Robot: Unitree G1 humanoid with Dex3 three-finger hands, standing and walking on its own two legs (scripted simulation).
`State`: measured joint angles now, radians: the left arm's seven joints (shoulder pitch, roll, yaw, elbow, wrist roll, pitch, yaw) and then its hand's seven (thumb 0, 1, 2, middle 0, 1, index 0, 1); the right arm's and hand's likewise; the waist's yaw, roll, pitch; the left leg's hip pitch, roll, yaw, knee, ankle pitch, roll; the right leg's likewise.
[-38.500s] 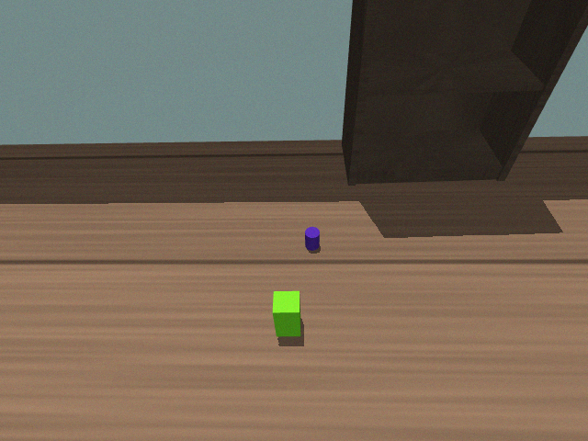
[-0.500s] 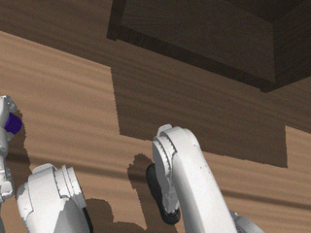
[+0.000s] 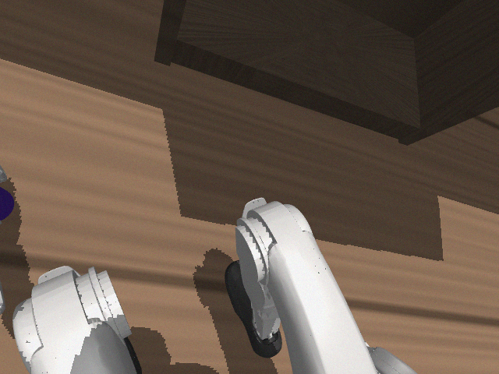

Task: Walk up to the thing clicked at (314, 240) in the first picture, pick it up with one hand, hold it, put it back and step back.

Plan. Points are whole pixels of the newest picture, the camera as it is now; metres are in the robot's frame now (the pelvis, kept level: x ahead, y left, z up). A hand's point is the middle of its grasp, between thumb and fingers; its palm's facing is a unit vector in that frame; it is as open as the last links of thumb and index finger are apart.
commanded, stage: open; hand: left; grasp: from above
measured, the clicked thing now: out of the picture +0.45 +0.30 -0.25
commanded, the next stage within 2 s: withdraw in 0.76 s
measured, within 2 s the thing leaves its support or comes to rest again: neither
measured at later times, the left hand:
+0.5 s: hand out of the picture +0.44 +0.30 -0.22, palm faces -0.42 -0.16 -0.89, open 12.3 cm
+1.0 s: hand out of the picture +0.44 +0.29 -0.22, palm faces -0.41 -0.15 -0.90, open 13.5 cm
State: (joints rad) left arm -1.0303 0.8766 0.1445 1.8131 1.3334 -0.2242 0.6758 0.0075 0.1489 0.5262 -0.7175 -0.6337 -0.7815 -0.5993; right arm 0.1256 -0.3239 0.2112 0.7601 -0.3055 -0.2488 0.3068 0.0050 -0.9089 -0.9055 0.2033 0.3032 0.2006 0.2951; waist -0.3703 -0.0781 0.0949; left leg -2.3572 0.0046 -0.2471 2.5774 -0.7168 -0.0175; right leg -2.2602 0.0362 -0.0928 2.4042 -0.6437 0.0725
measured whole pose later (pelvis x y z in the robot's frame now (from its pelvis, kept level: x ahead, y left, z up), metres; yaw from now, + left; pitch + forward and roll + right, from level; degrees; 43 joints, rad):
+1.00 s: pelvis +0.00 +0.00 +0.00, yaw +0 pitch +27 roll -13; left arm -1.02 0.88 0.16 1.77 1.31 -0.20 0.68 0.00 -0.45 1.00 -0.12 -1.04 -0.13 -1.03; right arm 0.13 -0.35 0.20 0.74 -0.30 -0.28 0.32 0.01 -0.91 -0.91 0.20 0.30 0.20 0.30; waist -0.38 -0.09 0.12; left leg -2.35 0.01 -0.25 2.56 -0.71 -0.02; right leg -2.25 0.04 -0.10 2.39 -0.64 0.07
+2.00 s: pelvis +0.00 -0.01 +0.05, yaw +6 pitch +35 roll -7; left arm -0.92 0.68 0.08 1.31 1.23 -0.12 0.43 0.00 -0.52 1.01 -0.10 -1.01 -0.10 -1.01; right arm 0.22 -0.25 0.04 0.76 -0.13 -0.05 0.14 0.01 -0.91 -0.90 0.20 0.30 0.20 0.29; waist -0.24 0.02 -0.09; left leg -2.30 0.00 -0.13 2.36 -0.68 -0.02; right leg -2.25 -0.01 -0.01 2.28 -0.65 0.05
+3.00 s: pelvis +0.05 -0.01 +0.38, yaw +12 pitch +16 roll -3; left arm 0.34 0.24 0.02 0.01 0.00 0.41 0.09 0.02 0.90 0.90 -0.21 -0.31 -0.21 -0.30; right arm 0.26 -0.21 0.05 0.54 0.04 -0.13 -0.14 0.01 -0.90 -0.90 0.21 0.30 0.20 0.29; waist -0.06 0.04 -0.19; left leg -0.97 0.04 -0.07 1.22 -0.53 -0.03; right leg -0.93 -0.03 -0.05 1.16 -0.51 0.03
